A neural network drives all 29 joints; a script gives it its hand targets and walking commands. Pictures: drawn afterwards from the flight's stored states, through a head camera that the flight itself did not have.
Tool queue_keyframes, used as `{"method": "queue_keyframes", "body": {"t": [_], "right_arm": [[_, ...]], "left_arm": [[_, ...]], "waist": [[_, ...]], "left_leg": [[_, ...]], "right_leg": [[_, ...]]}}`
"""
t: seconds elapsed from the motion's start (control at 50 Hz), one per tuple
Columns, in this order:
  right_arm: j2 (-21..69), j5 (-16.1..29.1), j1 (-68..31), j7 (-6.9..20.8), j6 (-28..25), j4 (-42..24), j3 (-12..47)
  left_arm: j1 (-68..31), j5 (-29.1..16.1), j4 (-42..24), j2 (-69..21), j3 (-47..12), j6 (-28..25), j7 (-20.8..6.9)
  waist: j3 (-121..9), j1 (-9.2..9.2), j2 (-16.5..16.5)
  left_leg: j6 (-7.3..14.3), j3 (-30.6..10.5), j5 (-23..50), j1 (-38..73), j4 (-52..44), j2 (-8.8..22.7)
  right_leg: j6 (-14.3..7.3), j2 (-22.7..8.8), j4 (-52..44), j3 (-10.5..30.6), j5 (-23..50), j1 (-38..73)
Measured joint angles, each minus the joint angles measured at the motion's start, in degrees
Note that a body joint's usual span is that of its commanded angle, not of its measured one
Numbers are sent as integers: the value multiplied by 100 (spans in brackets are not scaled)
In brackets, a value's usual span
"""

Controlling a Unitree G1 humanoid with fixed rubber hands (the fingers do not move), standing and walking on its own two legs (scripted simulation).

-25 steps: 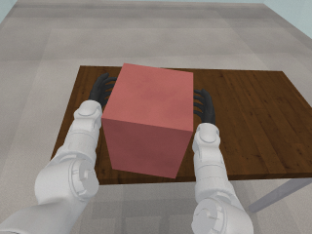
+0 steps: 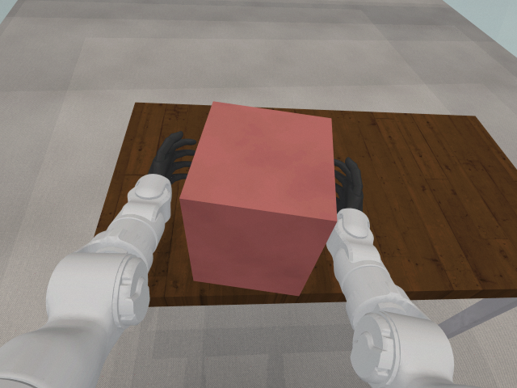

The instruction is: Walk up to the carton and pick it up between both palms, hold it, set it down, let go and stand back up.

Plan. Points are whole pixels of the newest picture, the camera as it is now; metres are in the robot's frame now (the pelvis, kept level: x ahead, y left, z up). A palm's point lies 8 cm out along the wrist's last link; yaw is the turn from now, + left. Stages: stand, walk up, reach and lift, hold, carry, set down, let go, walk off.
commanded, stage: set down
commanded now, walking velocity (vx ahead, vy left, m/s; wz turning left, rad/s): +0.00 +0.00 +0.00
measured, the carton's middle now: (258, 204) +0.42 -0.02 +0.03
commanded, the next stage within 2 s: none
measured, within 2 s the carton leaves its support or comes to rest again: neither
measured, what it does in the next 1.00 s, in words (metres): stands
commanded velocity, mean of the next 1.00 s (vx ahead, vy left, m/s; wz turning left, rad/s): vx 0.00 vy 0.00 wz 0.00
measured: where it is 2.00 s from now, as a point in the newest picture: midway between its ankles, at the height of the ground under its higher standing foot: outside the picture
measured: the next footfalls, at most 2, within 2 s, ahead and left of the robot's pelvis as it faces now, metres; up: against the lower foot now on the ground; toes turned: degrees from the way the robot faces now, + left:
none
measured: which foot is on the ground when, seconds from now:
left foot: down 0.00-1.00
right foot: down 0.00-1.00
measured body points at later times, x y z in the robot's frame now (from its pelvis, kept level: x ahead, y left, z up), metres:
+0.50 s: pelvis -0.03 +0.01 +0.00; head -0.02 +0.03 +0.45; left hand +0.40 +0.17 +0.08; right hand +0.36 -0.19 +0.07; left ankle +0.00 +0.10 -0.74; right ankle -0.02 -0.13 -0.74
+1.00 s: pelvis -0.04 +0.01 +0.00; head -0.02 +0.03 +0.45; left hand +0.36 +0.18 +0.04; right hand +0.31 -0.20 +0.04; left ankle +0.00 +0.10 -0.74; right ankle -0.02 -0.13 -0.74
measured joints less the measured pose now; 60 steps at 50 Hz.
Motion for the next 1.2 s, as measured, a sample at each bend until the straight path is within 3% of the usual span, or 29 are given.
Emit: {"method": "queue_keyframes", "body": {"t": [0.14,0.3,0.5,0.7,0.96,1.08,1.2], "right_arm": [[-393,383,-470,0,-243,756,196],[-602,871,-414,-1,-509,1397,730],[-707,1180,155,0,-307,532,1020],[-767,1487,547,-1,-7,32,1465],[-761,1633,1630,-2,-54,-1041,1753],[-758,1737,2368,-34,-91,-1972,1907],[-751,1716,3077,-119,191,-2999,1928]], "left_arm": [[-73,-459,138,224,-689,-232,23],[41,-472,259,239,-743,-252,-135],[353,-1004,289,250,-1185,-525,-86],[799,-1077,28,279,-1254,-539,-228],[1955,-1076,-1486,316,-1257,-460,-363],[2749,-1076,-2630,348,-1201,-138,-530],[3504,-1077,-3634,407,-1138,278,-600]], "waist": [[-173,-1,1],[-218,-1,94],[-192,-1,159],[-192,-1,53],[-179,-2,72],[-64,-1,104],[17,-1,127]], "left_leg": [[0,-2,-29,-209,140,0],[0,-5,58,-213,143,0],[8,-7,180,-213,147,0],[57,-7,240,-209,148,0],[57,-7,214,-209,148,0],[57,-7,193,-94,148,0],[57,-7,177,15,148,0]], "right_leg": [[10,-3,2,0,35,-143],[23,-3,2,-2,113,-144],[37,-3,38,-2,236,-159],[39,0,50,-3,289,-160],[36,0,50,-3,259,-160],[36,0,51,-2,234,-46],[33,0,50,-3,220,62]]}}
